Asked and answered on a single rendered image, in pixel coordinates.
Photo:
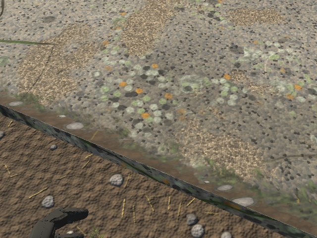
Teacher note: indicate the left robot hand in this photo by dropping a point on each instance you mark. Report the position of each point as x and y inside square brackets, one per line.
[56, 219]

